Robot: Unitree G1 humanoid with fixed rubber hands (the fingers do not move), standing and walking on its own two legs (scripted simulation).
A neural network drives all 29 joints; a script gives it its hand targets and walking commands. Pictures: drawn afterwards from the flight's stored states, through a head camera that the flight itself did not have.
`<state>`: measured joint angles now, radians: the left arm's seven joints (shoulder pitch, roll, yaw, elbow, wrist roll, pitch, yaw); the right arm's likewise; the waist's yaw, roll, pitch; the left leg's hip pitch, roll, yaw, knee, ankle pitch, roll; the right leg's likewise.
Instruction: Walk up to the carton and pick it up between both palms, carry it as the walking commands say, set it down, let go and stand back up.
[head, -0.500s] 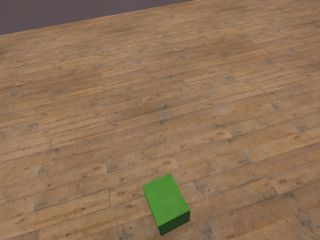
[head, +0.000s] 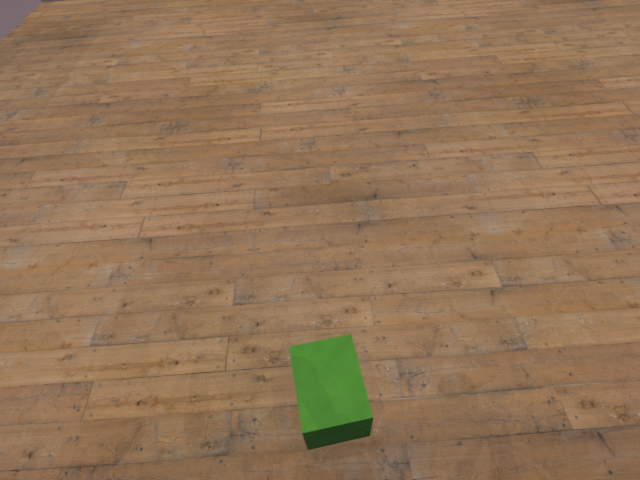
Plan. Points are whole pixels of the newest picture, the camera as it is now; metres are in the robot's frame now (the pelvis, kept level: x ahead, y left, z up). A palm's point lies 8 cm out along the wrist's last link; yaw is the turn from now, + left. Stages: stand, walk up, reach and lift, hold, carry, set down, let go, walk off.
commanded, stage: walk up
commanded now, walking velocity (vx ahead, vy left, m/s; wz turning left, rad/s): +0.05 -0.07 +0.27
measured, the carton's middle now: (329, 391) +0.46 +0.04 -0.68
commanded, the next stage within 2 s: none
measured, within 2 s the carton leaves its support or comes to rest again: neither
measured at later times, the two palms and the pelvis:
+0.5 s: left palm out of the picture -0.05 +0.30 -0.15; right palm out of the picture +0.13 -0.16 -0.12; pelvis +0.00 +0.06 +0.00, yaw +6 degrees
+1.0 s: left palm out of the picture +0.01 +0.27 -0.13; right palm out of the picture -0.01 -0.17 -0.14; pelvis +0.00 +0.05 +0.01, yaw +4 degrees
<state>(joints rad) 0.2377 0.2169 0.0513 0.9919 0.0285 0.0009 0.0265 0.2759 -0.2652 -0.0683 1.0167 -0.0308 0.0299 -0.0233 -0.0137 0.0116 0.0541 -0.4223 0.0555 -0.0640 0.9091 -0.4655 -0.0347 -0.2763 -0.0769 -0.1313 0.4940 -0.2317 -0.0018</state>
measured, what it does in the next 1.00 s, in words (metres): steps on the spot: left foot, then right foot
